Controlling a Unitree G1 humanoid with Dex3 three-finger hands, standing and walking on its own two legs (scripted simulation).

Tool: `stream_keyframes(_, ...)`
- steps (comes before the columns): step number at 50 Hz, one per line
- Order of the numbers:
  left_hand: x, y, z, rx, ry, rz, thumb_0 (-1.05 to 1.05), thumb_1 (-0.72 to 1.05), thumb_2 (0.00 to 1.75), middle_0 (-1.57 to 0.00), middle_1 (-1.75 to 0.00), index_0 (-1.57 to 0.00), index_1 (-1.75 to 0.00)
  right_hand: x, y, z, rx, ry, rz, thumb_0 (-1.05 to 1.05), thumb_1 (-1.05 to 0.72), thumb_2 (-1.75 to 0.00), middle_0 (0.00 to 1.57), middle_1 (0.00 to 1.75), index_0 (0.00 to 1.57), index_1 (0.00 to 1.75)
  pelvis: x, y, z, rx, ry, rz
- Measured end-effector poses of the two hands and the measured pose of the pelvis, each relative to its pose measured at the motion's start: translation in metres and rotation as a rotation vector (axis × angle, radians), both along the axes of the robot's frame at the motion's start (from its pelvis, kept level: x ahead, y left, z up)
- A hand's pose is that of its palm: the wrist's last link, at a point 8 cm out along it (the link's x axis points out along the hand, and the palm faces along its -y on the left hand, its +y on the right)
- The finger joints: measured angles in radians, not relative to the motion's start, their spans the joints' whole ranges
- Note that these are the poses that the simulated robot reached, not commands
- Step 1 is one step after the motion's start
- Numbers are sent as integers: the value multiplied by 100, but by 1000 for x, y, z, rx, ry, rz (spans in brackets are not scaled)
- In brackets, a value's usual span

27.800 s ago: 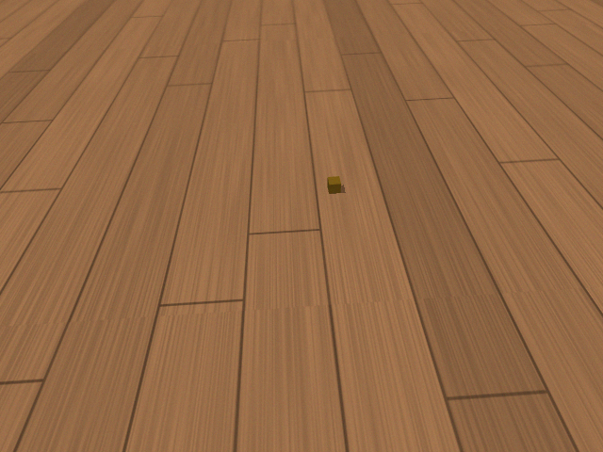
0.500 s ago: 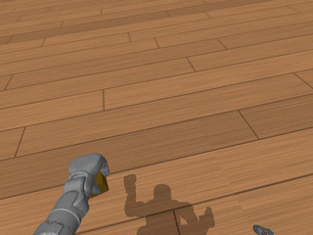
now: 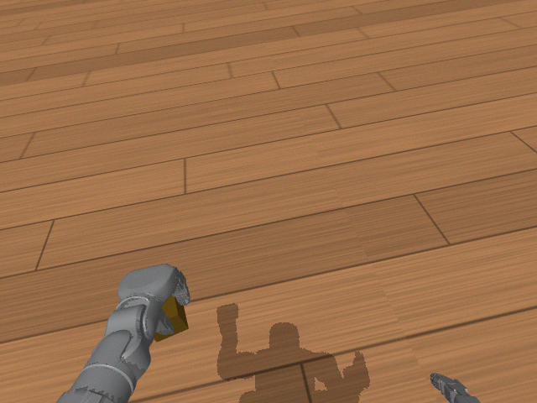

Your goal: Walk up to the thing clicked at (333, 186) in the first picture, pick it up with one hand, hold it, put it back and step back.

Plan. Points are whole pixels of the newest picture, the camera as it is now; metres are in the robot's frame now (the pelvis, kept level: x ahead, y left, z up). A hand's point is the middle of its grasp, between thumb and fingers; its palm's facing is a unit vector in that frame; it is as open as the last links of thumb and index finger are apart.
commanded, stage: hold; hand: left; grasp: from above
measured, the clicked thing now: (164, 314) +0.32 +0.23 -0.08
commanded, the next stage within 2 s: crouch in 0.70 s
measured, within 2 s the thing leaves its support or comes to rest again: neither
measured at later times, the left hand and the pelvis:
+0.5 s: hand (153, 309) +0.30 +0.23 -0.02, palm faces -0.41 -0.10 -0.91, open 6.6 cm; pelvis +0.00 +0.00 +0.00, yaw +0 degrees
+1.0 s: hand (158, 312) +0.30 +0.23 -0.04, palm faces -0.43 -0.09 -0.90, open 6.5 cm; pelvis +0.01 +0.00 +0.00, yaw +0 degrees
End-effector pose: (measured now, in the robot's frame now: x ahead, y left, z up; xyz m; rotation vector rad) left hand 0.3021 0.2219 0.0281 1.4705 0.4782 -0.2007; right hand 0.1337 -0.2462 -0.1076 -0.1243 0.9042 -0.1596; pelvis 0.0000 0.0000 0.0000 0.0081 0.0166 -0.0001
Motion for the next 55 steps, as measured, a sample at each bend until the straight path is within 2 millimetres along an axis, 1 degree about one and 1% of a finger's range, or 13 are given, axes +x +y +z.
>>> stream_keyframes(9, -2, 4, 6, -5, 10, 2, -4, 38, 16, -75, -37, -104, -39, 5, 4, 4, 3, -20, 4, 1, -90, -89, 20, 30, 20, 30, 0, 2, 2, 0, -10, -2)
stream_keyframes(18, -5, 7, 2, -11, 28, -12, -4, 38, 18, -75, -38, -103, -40, 9, 7, 6, 4, -21, 11, 1, -90, -89, 20, 30, 20, 30, 1, 2, 3, 0, -8, -3)
stream_keyframes(26, 2, 10, 7, 3, -6, -8, -4, 37, 19, -75, -37, -104, -40, 8, 7, 3, 5, 4, 10, 1, -90, -89, 20, 30, 20, 30, 4, 3, 3, -2, -8, -2)
stream_keyframes(32, 7, 9, 7, 1, 7, -8, -4, 37, 19, -75, -37, -104, -40, 8, 6, 4, 6, 9, -1, 1, -90, -89, 20, 30, 20, 30, 6, 4, 4, -2, -7, -2)
stream_keyframes(40, 6, 5, -1, -8, 22, -16, -4, 36, 19, -75, -37, -105, -40, 8, 4, 4, 2, 20, -4, 1, -90, -89, 20, 30, 20, 30, 9, 3, 4, -2, -2, -2)
stream_keyframes(48, 7, 8, -8, 6, 15, -12, -4, 36, 19, -76, -37, -106, -39, 6, 2, 2, 2, 44, -7, 1, -89, -89, 20, 30, 20, 30, 10, 3, 4, -2, 7, 3)
stream_keyframes(51, 6, 8, -18, 10, 24, -18, -4, 36, 19, -77, -37, -106, -38, 2, 1, 1, -2, 56, -10, 1, -88, -89, 20, 30, 20, 30, 9, 2, 3, -2, 15, 6)
stream_keyframes(55, 5, 9, -39, 21, 42, -30, -5, 36, 18, -77, -36, -107, -37, -7, -4, -3, -19, 88, -10, 1, -88, -89, 20, 30, 20, 30, 6, 2, -1, -3, 40, 11)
